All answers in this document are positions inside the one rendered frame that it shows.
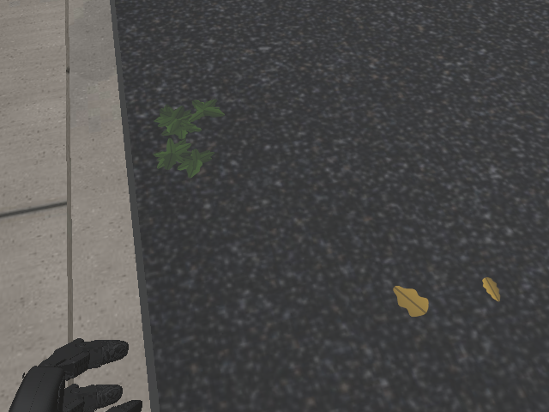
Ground robot left hand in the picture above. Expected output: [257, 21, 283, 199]
[9, 338, 142, 412]

